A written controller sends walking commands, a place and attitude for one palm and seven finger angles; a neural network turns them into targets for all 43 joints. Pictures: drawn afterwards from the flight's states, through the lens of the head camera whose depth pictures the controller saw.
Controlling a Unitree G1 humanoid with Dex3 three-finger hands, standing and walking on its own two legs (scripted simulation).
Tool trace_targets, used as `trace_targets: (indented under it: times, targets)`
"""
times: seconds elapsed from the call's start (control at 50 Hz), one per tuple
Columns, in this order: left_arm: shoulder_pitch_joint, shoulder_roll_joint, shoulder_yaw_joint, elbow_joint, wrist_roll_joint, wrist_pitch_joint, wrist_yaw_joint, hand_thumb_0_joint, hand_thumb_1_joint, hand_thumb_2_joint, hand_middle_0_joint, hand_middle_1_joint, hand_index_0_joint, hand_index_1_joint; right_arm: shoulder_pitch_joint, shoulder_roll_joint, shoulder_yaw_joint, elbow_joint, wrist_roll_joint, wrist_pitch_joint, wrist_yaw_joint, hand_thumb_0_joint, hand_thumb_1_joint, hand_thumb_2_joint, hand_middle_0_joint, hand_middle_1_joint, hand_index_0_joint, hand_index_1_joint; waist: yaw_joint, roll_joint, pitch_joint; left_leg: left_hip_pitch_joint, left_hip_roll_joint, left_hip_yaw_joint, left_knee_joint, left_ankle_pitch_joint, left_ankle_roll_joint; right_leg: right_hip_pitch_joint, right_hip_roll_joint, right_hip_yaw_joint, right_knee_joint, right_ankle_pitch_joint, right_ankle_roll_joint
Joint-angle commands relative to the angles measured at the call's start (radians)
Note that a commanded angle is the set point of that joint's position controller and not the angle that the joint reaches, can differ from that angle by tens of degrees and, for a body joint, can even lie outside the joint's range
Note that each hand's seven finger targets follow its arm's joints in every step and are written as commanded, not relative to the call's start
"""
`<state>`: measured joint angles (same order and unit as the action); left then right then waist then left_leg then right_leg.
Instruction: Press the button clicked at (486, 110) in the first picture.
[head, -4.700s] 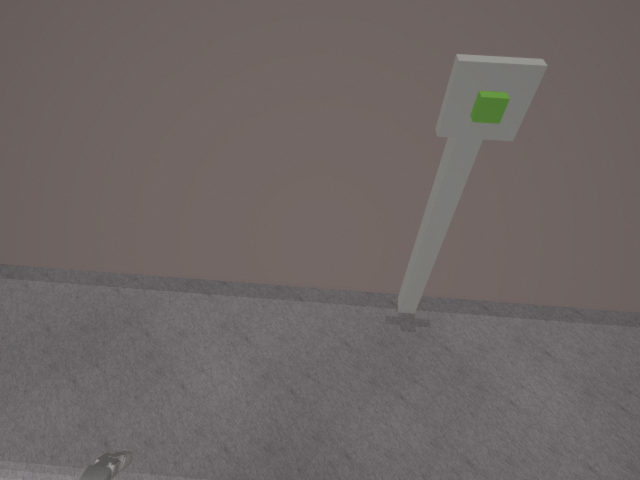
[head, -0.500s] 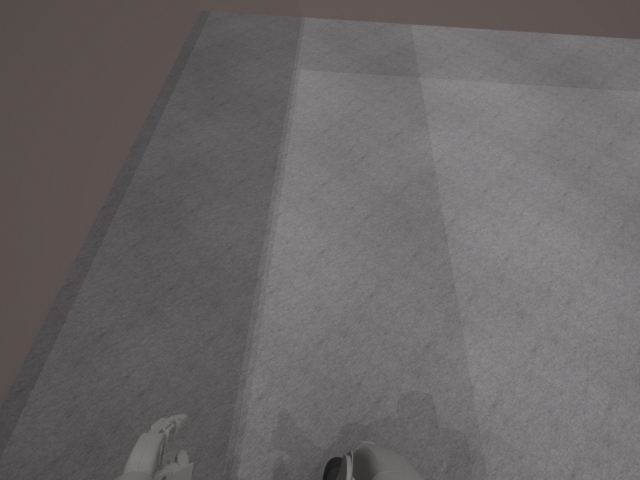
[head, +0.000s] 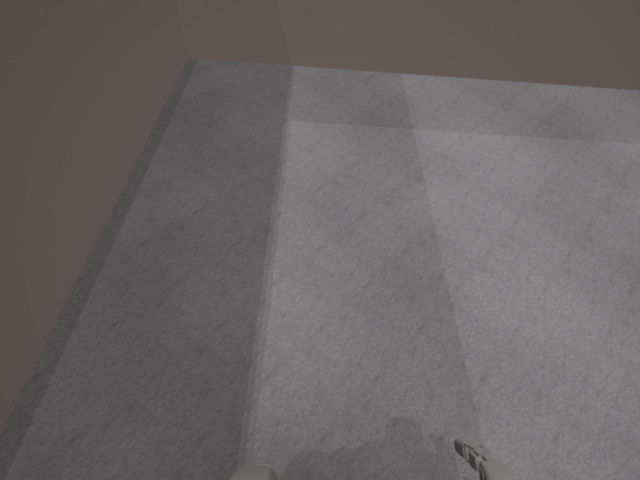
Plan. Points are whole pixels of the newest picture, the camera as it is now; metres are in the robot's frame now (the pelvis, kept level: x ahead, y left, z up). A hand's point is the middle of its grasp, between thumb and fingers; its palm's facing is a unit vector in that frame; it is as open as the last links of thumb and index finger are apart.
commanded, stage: turn to face it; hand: left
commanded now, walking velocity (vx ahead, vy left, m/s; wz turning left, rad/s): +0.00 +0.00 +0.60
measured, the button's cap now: out of the picture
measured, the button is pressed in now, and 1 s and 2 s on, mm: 0 0 0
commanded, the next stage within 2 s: none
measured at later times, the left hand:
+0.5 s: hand (162, 463) +0.14 +0.23 -0.15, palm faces +0.20 -0.96 -0.19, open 7.4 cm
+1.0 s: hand out of the picture -0.01 +0.17 -0.14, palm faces +0.53 -0.80 -0.27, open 7.4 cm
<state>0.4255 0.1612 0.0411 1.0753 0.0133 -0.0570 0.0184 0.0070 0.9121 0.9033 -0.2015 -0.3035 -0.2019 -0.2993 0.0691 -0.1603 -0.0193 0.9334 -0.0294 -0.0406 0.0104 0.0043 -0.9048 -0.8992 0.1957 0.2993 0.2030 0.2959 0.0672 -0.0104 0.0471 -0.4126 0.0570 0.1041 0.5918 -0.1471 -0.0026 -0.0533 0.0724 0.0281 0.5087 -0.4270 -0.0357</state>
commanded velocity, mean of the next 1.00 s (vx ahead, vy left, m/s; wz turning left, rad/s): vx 0.00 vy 0.00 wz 0.60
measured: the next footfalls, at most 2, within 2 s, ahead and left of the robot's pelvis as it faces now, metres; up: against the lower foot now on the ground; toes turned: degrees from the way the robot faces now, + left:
right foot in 0.68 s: +0.11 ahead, -0.13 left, +0.00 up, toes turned +19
left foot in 1.14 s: -0.01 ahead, +0.12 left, +0.00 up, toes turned +44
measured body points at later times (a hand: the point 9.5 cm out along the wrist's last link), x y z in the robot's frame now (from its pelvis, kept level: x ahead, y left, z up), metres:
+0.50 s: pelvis +0.05 +0.02 +0.02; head +0.07 +0.05 +0.47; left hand +0.13 +0.28 -0.13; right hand +0.07 -0.22 -0.12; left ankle +0.08 +0.09 -0.72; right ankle +0.07 -0.15 -0.66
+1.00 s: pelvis +0.05 -0.03 +0.02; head +0.09 -0.03 +0.46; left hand -0.03 +0.21 -0.12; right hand +0.25 -0.24 -0.13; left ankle -0.04 +0.11 -0.65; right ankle +0.07 -0.14 -0.72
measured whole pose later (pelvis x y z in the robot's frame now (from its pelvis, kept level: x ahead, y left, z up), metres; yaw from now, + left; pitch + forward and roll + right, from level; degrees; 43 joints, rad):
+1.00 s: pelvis +0.05 -0.03 +0.02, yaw +32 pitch -1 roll +2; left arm 0.24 0.18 0.04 0.91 0.02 0.01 0.02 0.01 0.91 0.90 -0.20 -0.30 -0.20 -0.30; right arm 0.18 -0.30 -0.10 0.94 -0.03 0.10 0.02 0.01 -0.91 -0.90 0.19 0.30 0.20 0.30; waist -0.01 0.02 0.09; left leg -0.49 0.06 0.01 1.04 -0.39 -0.10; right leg -0.16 -0.12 -0.20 0.50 -0.33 0.01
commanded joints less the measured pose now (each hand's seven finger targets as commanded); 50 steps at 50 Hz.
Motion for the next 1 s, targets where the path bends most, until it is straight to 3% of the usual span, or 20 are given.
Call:
trace_targets:
  times: [0.0,0.02,0.08,0.14,0.18,0.24,0.32,0.46,0.54,0.6,0.62,0.64,0.66,0.68,0.7,0.74,0.78,0.82,0.88,0.98]
  targets:
    - [0.075,0.093,0.004,-0.044,-0.019,-0.026,0.022,0.0,0.9,0.9,-0.2,-0.3,-0.2,-0.3,0.394,-0.23,-0.039,0.067,0.019,-0.012,-0.028,0.0,-0.9,-0.9,0.2,0.3,0.2,0.3,-0.134,0.246,-0.337,0.653,0.411,-0.39,-0.096,1.128,0.24,-0.381,-0.039,-0.01,0.713,-0.2,0.04]
    - [0.05,0.109,0.008,-0.026,-0.01,-0.01,0.032,0.0,0.9,0.9,-0.2,-0.3,-0.2,-0.3,0.319,-0.189,-0.024,0.064,0.022,-0.012,-0.035,0.0,-0.9,-0.9,0.2,0.3,0.2,0.3,-0.107,0.189,-0.245,0.524,0.374,-0.34,-0.153,0.999,0.235,-0.385,-0.085,0.029,0.715,-0.157,0.051]
    - [-0.086,0.076,0.012,-0.044,0.004,0.026,0.009,0.0,0.9,0.9,-0.2,-0.3,-0.2,-0.3,0.188,-0.12,-0.01,0.044,0.018,-0.008,-0.041,0.0,-0.9,-0.9,0.2,0.3,0.2,0.3,-0.062,0.131,0.029,0.159,0.245,-0.266,-0.275,0.645,0.174,-0.369,-0.156,-0.015,0.623,-0.041,0.082]
    - [-0.048,0.06,0.024,-0.046,0.002,0.058,0.008,0.0,0.9,0.9,-0.2,-0.3,-0.2,-0.3,0.185,-0.143,-0.025,0.038,0.02,0.002,-0.037,0.0,-0.9,-0.9,0.2,0.3,0.2,0.3,-0.04,0.147,-0.053,0.151,0.184,-0.226,-0.296,0.468,0.146,-0.346,-0.142,-0.038,0.602,0.051,0.095]
    - [-0.069,0.07,0.04,-0.063,0.01,0.074,0.008,0.0,0.9,0.9,-0.2,-0.3,-0.2,-0.3,0.191,-0.145,-0.045,0.02,0.017,0.014,-0.035,0.0,-0.9,-0.9,0.2,0.3,0.2,0.3,-0.041,0.132,-0.047,0.12,0.167,-0.259,-0.334,0.255,0.131,-0.38,-0.146,-0.037,0.621,0.111,0.104]
    - [-0.137,0.081,0.051,-0.099,0.014,0.084,0.006,0.0,0.9,0.9,-0.2,-0.3,-0.2,-0.3,0.208,-0.165,-0.056,0.015,0.013,0.025,-0.031,0.0,-0.9,-0.9,0.2,0.3,0.2,0.3,-0.055,0.132,-0.044,0.132,0.153,-0.321,-0.36,0.073,0.119,-0.449,-0.15,-0.024,0.616,0.16,0.116]
    - [-0.234,0.101,0.058,-0.147,0.012,0.086,0.006,0.0,0.9,0.9,-0.2,-0.3,-0.2,-0.3,0.251,-0.18,-0.07,0.016,0.01,0.032,-0.031,0.0,-0.9,-0.9,0.2,0.3,0.2,0.3,-0.08,0.134,-0.056,0.195,0.147,-0.406,-0.349,0.023,0.137,-0.503,-0.147,-0.009,0.562,0.145,0.126]
    - [-0.36,0.1,0.049,-0.223,-0.002,0.08,0.008,0.0,0.9,0.9,-0.2,-0.3,-0.2,-0.3,0.318,-0.21,-0.092,0.016,0.003,0.045,-0.034,0.0,-0.9,-0.9,0.2,0.3,0.2,0.3,-0.122,0.142,-0.101,0.281,0.16,-0.539,-0.274,0.206,0.197,-0.466,-0.105,0.004,0.372,-0.007,0.117]
    - [-0.328,0.103,0.045,-0.238,-0.012,0.078,0.013,0.0,0.9,0.9,-0.2,-0.3,-0.2,-0.3,0.294,-0.226,-0.101,-0.002,0.002,0.056,-0.032,0.0,-0.9,-0.9,0.2,0.3,0.2,0.3,-0.111,0.168,-0.134,0.249,0.133,-0.59,-0.251,0.259,0.188,-0.347,-0.065,0.011,0.24,-0.021,0.097]
    - [-0.25,0.121,0.05,-0.227,-0.017,0.073,0.019,0.0,0.9,0.9,-0.2,-0.3,-0.2,-0.3,0.242,-0.226,-0.11,-0.028,0.007,0.064,-0.023,0.0,-0.9,-0.9,0.2,0.3,0.2,0.3,-0.074,0.147,-0.149,0.147,0.075,-0.56,-0.223,0.196,0.13,-0.156,-0.05,-0.012,0.007,0.102,0.08]
    - [-0.209,0.138,0.055,-0.22,-0.016,0.07,0.023,0.0,0.9,0.9,-0.2,-0.3,-0.2,-0.3,0.22,-0.213,-0.111,-0.035,0.012,0.066,-0.018,0.0,-0.9,-0.9,0.2,0.3,0.2,0.3,-0.052,0.123,-0.153,0.065,0.039,-0.523,-0.2,0.097,0.081,-0.034,-0.074,-0.013,-0.138,0.192,0.068]
    - [-0.181,0.199,0.065,-0.218,-0.008,0.063,0.028,0.0,0.9,0.9,-0.2,-0.3,-0.2,-0.3,0.223,-0.171,-0.108,-0.044,0.021,0.069,-0.011,0.0,-0.9,-0.9,0.2,0.3,0.2,0.3,-0.046,-0.019,-0.165,-0.091,-0.029,-0.423,-0.083,-0.108,0.019,0.115,-0.225,0.109,-0.238,0.17,0.023]
    - [-0.205,0.276,0.075,-0.238,0.008,0.06,0.034,0.0,0.9,0.9,-0.2,-0.3,-0.2,-0.3,0.235,-0.117,-0.101,-0.07,0.022,0.066,-0.015,0.0,-0.9,-0.9,0.2,0.3,0.2,0.3,-0.047,-0.286,-0.134,-0.281,-0.158,-0.215,0.169,-0.36,-0.047,0.156,-0.501,0.384,-0.294,0.155,-0.084]
    - [-0.248,0.274,0.067,-0.259,0.003,0.065,0.035,0.0,0.9,0.9,-0.2,-0.3,-0.2,-0.3,0.215,-0.176,-0.112,-0.074,0.004,0.069,-0.016,0.0,-0.9,-0.9,0.2,0.3,0.2,0.3,-0.059,-0.195,-0.097,-0.221,-0.128,-0.191,0.372,-0.421,-0.044,-0.043,-0.582,0.355,-0.286,0.241,-0.14]
    - [-0.319,0.239,0.057,-0.283,0.003,0.063,0.035,0.0,0.9,0.9,-0.2,-0.3,-0.2,-0.3,0.238,-0.174,-0.114,-0.067,0.001,0.083,-0.006,0.0,-0.9,-0.9,0.2,0.3,0.2,0.3,-0.102,-0.128,-0.062,-0.192,-0.103,-0.193,0.505,-0.344,-0.042,-0.134,-0.512,0.245,-0.286,0.214,-0.135]
    - [-0.372,0.186,0.043,-0.284,-0.002,0.054,0.027,0.0,0.9,0.9,-0.2,-0.3,-0.2,-0.3,0.232,-0.163,-0.108,-0.034,-0.001,0.102,0.006,0.0,-0.9,-0.9,0.2,0.3,0.2,0.3,-0.13,-0.138,0.017,-0.189,-0.052,-0.156,0.613,-0.251,-0.063,-0.195,-0.393,0.11,-0.263,0.265,-0.078]
    - [-0.322,0.161,0.034,-0.265,-0.001,0.043,0.023,0.0,0.9,0.9,-0.2,-0.3,-0.2,-0.3,0.226,-0.151,-0.101,-0.041,0.004,0.1,0.013,0.0,-0.9,-0.9,0.2,0.3,0.2,0.3,-0.125,-0.123,0.034,-0.219,-0.042,-0.128,0.633,-0.2,-0.076,-0.149,-0.364,0.006,-0.211,0.462,-0.06]
    - [-0.249,0.181,0.036,-0.246,0.002,0.039,0.022,0.0,0.9,0.9,-0.2,-0.3,-0.2,-0.3,0.179,-0.153,-0.094,-0.055,0.005,0.103,0.013,0.0,-0.9,-0.9,0.2,0.3,0.2,0.3,-0.094,-0.142,0.016,-0.227,-0.028,-0.11,0.614,-0.2,-0.091,-0.081,-0.374,-0.027,-0.177,0.578,-0.062]
    - [-0.177,0.202,0.041,-0.224,0.009,0.042,0.02,0.0,0.9,0.9,-0.2,-0.3,-0.2,-0.3,0.097,-0.155,-0.089,-0.083,0.007,0.107,0.015,0.0,-0.9,-0.9,0.2,0.3,0.2,0.3,-0.058,-0.161,0.01,-0.216,-0.016,-0.087,0.533,-0.234,-0.098,-0.034,-0.397,-0.037,-0.16,0.619,-0.075]
    - [-0.143,0.25,0.049,-0.215,0.018,0.054,0.014,0.0,0.9,0.9,-0.2,-0.3,-0.2,-0.3,0.007,-0.155,-0.069,-0.113,0.013,0.101,0.021,0.0,-0.9,-0.9,0.2,0.3,0.2,0.3,-0.031,-0.213,-0.009,-0.109,-0.016,-0.026,0.309,-0.273,-0.085,-0.021,-0.415,-0.099,-0.111,0.679,-0.076]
